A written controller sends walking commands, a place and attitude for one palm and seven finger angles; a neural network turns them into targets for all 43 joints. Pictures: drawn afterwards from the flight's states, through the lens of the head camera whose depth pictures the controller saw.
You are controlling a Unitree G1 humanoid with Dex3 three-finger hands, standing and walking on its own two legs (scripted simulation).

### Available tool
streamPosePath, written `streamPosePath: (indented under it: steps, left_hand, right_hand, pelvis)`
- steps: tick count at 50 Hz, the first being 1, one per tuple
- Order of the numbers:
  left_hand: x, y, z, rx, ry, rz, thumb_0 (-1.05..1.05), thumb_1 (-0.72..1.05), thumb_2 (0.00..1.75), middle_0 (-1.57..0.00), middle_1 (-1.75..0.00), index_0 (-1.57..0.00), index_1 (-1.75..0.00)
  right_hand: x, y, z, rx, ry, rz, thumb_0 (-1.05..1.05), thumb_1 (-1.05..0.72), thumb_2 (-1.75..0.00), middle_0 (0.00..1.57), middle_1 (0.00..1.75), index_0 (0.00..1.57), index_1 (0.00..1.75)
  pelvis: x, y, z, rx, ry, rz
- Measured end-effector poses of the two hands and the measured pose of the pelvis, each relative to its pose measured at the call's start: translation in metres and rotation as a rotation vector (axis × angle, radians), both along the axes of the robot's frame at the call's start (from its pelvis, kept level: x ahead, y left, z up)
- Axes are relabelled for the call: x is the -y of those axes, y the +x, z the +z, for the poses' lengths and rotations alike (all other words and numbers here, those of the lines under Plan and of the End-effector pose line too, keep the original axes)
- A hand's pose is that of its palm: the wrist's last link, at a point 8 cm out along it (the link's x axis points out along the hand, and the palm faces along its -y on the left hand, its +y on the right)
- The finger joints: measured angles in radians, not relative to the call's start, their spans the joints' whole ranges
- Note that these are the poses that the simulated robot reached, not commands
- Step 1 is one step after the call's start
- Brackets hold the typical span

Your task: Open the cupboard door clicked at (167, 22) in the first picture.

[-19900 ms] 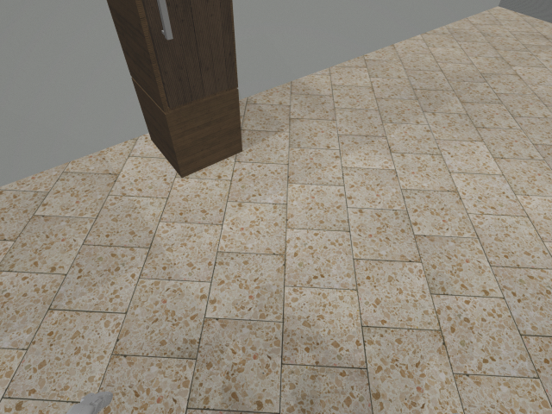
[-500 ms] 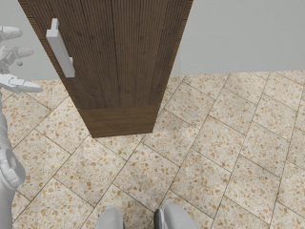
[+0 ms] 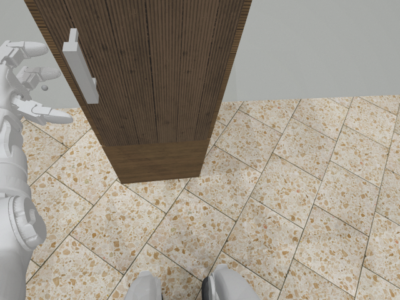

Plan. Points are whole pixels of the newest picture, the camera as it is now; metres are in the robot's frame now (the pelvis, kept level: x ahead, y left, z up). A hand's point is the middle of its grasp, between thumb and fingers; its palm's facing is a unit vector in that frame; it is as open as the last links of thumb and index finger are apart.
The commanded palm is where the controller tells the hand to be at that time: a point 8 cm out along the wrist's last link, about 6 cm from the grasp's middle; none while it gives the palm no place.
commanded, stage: slide the fingers in behind the handle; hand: left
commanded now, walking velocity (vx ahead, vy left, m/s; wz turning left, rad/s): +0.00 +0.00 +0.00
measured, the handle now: (84, 68) +0.55 +0.19 +0.08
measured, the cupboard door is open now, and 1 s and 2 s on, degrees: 0 0 0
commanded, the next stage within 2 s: close the thumb around the handle in 1.14 s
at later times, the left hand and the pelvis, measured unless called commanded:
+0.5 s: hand (71, 87) +0.50 +0.21 +0.08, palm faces +0.06 -1.00 +0.00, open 14.0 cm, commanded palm +0.47 +0.25 +0.08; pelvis +0.00 +0.00 +0.00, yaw +0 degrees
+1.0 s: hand (82, 87) +0.50 +0.19 +0.08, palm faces +0.08 -1.00 -0.02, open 13.9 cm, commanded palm +0.47 +0.24 +0.08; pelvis +0.00 -0.01 +0.00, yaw +1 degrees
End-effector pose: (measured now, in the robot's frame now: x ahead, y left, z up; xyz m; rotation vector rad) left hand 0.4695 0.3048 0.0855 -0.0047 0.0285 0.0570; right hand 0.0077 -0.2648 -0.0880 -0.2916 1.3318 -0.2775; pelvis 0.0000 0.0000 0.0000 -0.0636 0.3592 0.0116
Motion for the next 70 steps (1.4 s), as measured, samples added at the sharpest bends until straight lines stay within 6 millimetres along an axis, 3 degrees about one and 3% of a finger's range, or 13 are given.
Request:
streamPosePath:
  steps: [6, 11, 40, 64, 70]
  left_hand:
    - [0.01, -0.002, 0.006, 0.024, 0.009, -0.003, -0.01, -0.5, 0.3, -0.3, -1.2, -0.3, -1.2]
    - [0.019, -0.001, 0.001, -0.01, -0.007, 0.0, -0.01, -0.5, 0.3, -0.3, -1.2, -0.3, -1.2]
    - [0.063, 0.004, 0.001, 0.013, 0.007, 0.014, -0.01, -0.5, 0.3, -0.3, -1.2, -0.3, -1.21]
    - [0.06, 0.007, -0.001, 0.005, 0.021, 0.015, -0.01, -0.5, 0.3, -0.32, -1.21, -0.33, -1.23]
    - [0.058, 0.007, -0.001, 0.004, 0.016, 0.016, -0.01, -0.4, 0.34, -0.33, -1.23, -0.34, -1.24]
  right_hand:
    - [-0.006, 0.003, -0.003, 0.004, 0.031, 0.001, 0.0, -0.9, -0.9, 0.2, 0.3, 0.2, 0.3]
    - [-0.008, 0.006, -0.005, 0.014, 0.041, 0.004, 0.0, -0.9, -0.9, 0.2, 0.3, 0.2, 0.3]
    - [0.005, -0.001, -0.01, 0.015, 0.055, -0.007, 0.0, -0.91, -0.9, 0.2, 0.3, 0.2, 0.3]
    - [0.009, -0.002, -0.011, 0.009, 0.043, 0.003, 0.0, -0.91, -0.9, 0.2, 0.3, 0.2, 0.3]
    - [0.007, -0.002, -0.01, 0.013, 0.043, -0.001, 0.0, -0.91, -0.9, 0.2, 0.3, 0.2, 0.3]
  pelvis:
    - [-0.001, 0.003, 0.002, 0.009, 0.003, 0.0]
    - [0.0, 0.004, 0.002, 0.014, 0.006, 0.004]
    - [0.011, 0.002, 0.001, 0.017, 0.021, 0.003]
    - [0.012, -0.001, -0.001, 0.007, 0.021, 0.008]
    - [0.01, -0.001, -0.001, 0.006, 0.02, 0.005]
